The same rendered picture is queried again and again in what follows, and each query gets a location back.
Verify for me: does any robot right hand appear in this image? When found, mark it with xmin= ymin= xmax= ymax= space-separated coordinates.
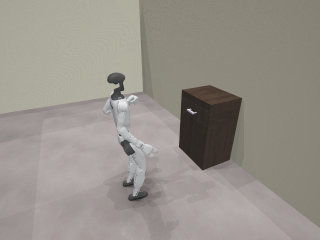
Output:
xmin=141 ymin=144 xmax=159 ymax=158

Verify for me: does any cabinet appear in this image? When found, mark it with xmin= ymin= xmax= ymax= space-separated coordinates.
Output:
xmin=179 ymin=85 xmax=242 ymax=170

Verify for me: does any right robot forearm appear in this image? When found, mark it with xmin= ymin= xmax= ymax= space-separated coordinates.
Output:
xmin=119 ymin=128 xmax=144 ymax=149

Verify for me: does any robot torso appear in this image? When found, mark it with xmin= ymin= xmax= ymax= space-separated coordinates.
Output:
xmin=110 ymin=97 xmax=131 ymax=148

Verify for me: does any robot right foot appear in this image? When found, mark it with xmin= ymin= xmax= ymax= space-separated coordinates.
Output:
xmin=128 ymin=191 xmax=148 ymax=201

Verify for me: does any robot left upper arm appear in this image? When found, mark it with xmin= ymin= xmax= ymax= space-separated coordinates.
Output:
xmin=102 ymin=91 xmax=114 ymax=115

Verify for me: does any robot left hand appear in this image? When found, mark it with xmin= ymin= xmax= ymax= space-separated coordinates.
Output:
xmin=127 ymin=95 xmax=139 ymax=106

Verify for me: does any drawer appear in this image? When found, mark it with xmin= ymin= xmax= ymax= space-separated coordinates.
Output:
xmin=182 ymin=97 xmax=209 ymax=127

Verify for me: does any robot right upper arm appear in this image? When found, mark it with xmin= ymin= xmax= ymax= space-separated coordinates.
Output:
xmin=116 ymin=100 xmax=128 ymax=134

